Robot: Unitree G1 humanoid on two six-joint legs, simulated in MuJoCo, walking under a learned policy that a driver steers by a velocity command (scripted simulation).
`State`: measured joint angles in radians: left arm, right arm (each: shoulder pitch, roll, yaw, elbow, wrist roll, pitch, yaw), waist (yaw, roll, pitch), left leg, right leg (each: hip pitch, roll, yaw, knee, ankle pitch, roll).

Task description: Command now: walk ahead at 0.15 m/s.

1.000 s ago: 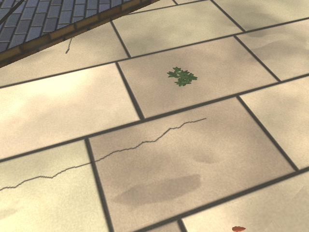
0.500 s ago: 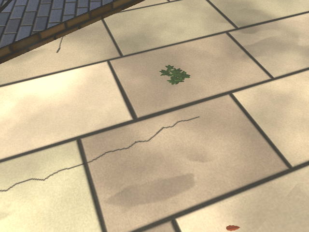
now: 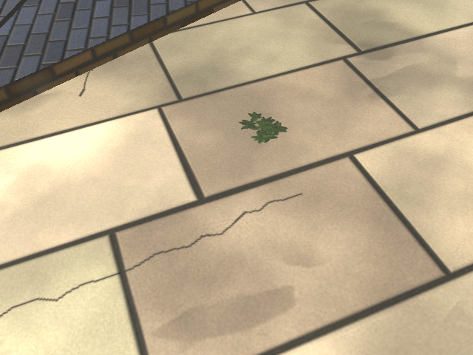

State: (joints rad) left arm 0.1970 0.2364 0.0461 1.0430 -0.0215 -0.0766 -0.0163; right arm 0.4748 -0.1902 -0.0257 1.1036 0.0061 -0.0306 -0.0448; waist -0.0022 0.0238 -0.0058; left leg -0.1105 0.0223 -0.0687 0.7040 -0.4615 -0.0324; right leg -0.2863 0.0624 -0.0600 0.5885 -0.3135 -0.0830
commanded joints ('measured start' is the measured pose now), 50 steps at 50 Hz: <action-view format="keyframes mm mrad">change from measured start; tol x32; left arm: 1 193 117 9 13 16 0 -3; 50 42 -18 -20 -196 6 -11 -6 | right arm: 1 37 -63 -10 -56 18 -14 -1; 50 -17 -119 -49 -43 14 -6 5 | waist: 1 51 -97 -21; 50 89 142 45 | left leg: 1 -356 -41 -49 487 -87 2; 18 -337 72 -60 -41 374 -62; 25 42 5 78 -492 804 -2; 28 418 240 -57 -186 1230 138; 33 -48 418 -517 -574 -332 312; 50 -333 207 -13 -398 294 179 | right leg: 1 279 -382 455 -275 714 -232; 6 124 -274 175 -268 977 -176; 21 -40 -186 180 14 339 -168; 26 -280 -124 139 391 33 -80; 28 -612 -27 -6 1016 -624 25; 30 -848 -70 6 1403 -550 37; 44 -926 -252 119 1076 60 110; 50 -264 -198 -68 718 -167 60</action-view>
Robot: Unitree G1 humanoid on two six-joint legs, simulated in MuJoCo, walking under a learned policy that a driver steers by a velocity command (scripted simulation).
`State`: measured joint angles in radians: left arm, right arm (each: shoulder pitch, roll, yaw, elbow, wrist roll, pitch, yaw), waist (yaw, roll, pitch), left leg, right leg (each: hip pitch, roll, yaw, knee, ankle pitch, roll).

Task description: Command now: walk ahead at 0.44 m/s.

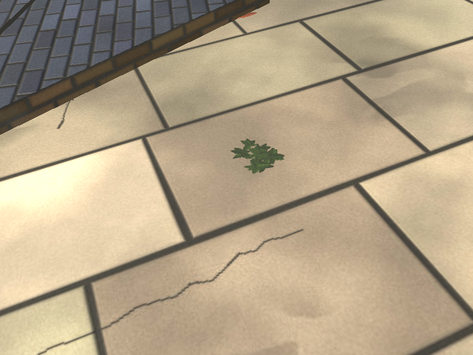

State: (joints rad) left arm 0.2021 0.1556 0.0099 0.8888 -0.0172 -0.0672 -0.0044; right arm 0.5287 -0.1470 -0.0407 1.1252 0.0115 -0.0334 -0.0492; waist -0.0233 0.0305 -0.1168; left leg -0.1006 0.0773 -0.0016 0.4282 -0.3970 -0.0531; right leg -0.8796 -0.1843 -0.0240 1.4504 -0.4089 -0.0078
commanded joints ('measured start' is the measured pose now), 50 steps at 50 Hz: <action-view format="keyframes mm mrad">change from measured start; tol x32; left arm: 1 192 154 60 8 2 -32 -20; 3 600 365 114 156 -6 -55 -15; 10 78 39 17 156 21 -61 -12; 50 -89 145 53 -4 17 0 0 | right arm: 1 -71 -109 -22 -78 5 -10 20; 19 -695 -82 -15 -387 8 -64 126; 24 -68 -137 -48 -167 -20 -56 119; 50 -133 -164 -29 -149 10 -2 36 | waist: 1 182 -4 96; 3 297 -577 10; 8 21 -59 219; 26 -86 317 -129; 29 48 -68 -30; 50 42 -101 -119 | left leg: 1 -363 74 -35 175 510 159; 2 -496 -34 36 689 539 71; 3 -686 -173 -117 1052 -80 77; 5 -993 -178 -259 1199 -24 213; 19 -464 -48 55 -40 731 119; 26 568 234 -252 186 1336 346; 29 214 281 -474 -136 460 415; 45 48 28 -72 81 835 155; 48 -357 -114 -85 679 -300 34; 50 -452 -50 -85 740 -232 13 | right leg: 1 510 106 -90 -251 -114 -53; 4 695 -165 1028 -1352 -546 -204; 12 264 -7 139 -968 -76 -95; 19 766 6 82 -880 103 -108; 23 685 75 1 -306 532 -116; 25 126 186 84 253 -249 -126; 44 484 188 22 -1005 530 -84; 47 1147 -167 329 -900 1354 -334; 50 895 -145 407 -1066 662 -291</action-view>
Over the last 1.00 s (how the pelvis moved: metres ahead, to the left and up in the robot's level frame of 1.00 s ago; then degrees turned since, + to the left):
0.18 -0.03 -0.12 0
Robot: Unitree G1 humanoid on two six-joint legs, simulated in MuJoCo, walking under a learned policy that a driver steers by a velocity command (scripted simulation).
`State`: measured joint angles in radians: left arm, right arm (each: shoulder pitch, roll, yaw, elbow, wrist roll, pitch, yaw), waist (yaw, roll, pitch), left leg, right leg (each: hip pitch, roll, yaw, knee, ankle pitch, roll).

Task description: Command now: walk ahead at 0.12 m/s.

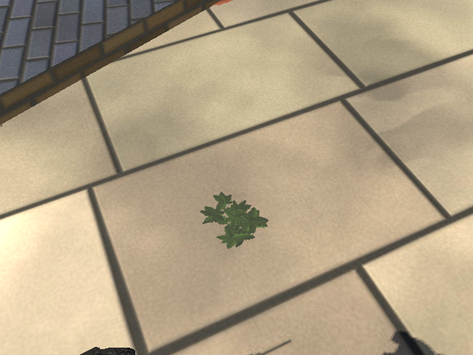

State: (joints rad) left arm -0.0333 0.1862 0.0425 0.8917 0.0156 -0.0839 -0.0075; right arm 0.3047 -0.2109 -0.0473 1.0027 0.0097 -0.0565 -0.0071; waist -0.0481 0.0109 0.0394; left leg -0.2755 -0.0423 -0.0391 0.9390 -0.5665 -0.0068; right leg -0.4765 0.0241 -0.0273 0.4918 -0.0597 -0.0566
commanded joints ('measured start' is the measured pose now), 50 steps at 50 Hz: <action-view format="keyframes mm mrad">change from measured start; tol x8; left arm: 1 72 101 13 -21 -9 19 6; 4 -3 115 18 -24 16 33 14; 19 161 96 17 69 -4 60 45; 50 173 116 20 176 -34 79 43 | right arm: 1 47 -96 -28 -38 4 42 -19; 17 -60 -77 -28 -13 -22 36 -38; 50 50 -80 -19 40 1 38 -38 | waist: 1 44 -56 -188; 10 -17 -127 -127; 14 38 53 16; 50 48 42 17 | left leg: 1 -251 95 -39 173 -18 -39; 11 141 81 45 -405 326 11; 15 -143 124 -30 -588 28 47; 27 -26 95 2 -513 347 31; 39 -1 80 21 -492 424 29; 47 -3 75 26 -505 391 27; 50 -35 86 -11 -549 -43 83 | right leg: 1 332 -319 361 -166 159 -209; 4 88 -216 235 -248 -62 -150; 11 4 -155 194 -267 -528 -44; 17 250 -49 56 -76 -237 9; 35 297 -61 51 13 76 -5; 47 301 -61 51 5 40 5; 50 228 -3 -2 47 -454 -4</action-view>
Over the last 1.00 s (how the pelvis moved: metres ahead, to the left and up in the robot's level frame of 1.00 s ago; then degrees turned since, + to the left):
0.53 -0.06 0.00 0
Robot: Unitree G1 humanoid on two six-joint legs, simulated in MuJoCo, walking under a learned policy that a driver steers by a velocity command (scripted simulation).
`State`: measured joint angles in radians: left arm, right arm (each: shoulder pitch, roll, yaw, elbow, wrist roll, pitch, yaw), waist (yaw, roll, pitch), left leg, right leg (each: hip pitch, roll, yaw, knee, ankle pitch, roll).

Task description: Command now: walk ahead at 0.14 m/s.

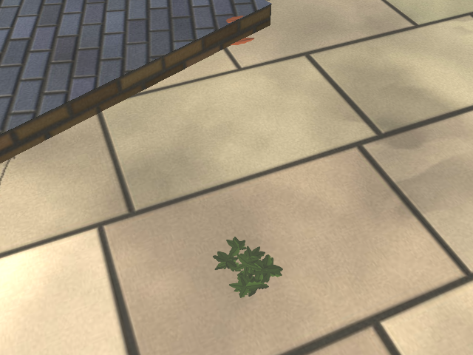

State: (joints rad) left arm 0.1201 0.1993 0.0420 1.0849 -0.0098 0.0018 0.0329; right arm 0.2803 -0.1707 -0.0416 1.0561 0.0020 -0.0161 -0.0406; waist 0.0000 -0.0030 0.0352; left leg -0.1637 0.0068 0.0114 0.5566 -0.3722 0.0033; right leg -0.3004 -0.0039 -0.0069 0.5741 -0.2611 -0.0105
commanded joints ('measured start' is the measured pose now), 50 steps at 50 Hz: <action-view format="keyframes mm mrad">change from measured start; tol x32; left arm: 1 2 104 21 -27 -11 -17 1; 11 435 238 68 67 -7 -116 -55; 50 1 84 44 -230 -9 -52 -49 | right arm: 1 82 -132 -27 -23 16 -9 -6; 28 -417 -112 -12 -288 31 -82 78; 34 167 -384 -104 -163 -5 -87 61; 50 -31 -203 -47 -129 -20 -105 15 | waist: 1 -10 67 68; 8 75 140 113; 11 167 -306 -36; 29 63 -75 112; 35 -139 233 -477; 50 -9 34 44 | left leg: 1 -157 70 -114 -202 -358 103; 8 -171 210 -257 -211 -124 155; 13 -707 49 -106 755 -50 75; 29 -467 58 16 -5 356 59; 32 -61 -26 59 -20 292 110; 34 645 390 -554 -94 35 304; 40 -11 266 -174 -392 179 157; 50 35 254 121 -470 347 156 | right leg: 1 -18 26 -20 -18 -339 -55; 8 77 17 -63 -21 -118 -100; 11 495 -377 756 -411 -169 -329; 32 303 -213 49 -94 779 -111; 36 -444 -24 143 823 -227 -38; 50 -431 -132 68 281 342 -28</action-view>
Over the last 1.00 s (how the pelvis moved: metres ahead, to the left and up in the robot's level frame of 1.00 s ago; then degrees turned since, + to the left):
0.09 0.03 0.01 -1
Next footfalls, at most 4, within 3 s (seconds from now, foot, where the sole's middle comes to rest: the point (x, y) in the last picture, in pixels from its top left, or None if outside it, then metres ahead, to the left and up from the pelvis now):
0.66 left None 0.44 0.14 -0.77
1.22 right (297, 293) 0.70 -0.15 -0.77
1.70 left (274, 205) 1.03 -0.10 -0.77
2.14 right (335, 228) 0.93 -0.30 -0.77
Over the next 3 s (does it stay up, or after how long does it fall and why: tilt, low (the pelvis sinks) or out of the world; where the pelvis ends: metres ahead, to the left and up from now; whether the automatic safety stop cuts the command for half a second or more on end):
stays up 0.90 -0.15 0.00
